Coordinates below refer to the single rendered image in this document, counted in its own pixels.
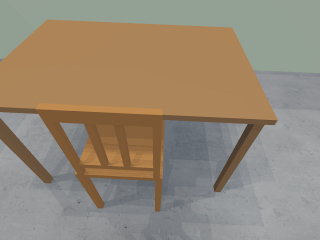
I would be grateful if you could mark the chair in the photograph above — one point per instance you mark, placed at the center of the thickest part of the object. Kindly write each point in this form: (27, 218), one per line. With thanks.
(123, 143)

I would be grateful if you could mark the table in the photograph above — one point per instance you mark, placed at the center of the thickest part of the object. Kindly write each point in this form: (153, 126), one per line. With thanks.
(193, 73)

